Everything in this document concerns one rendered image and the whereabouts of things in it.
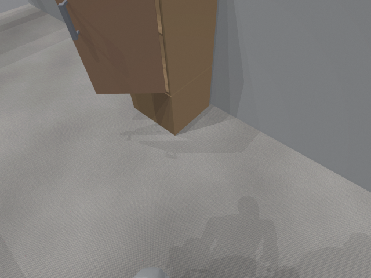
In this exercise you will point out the cupboard door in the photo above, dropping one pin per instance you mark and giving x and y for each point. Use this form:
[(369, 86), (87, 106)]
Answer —
[(119, 44)]

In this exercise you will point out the handle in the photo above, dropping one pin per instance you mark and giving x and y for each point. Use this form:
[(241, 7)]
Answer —
[(63, 10)]

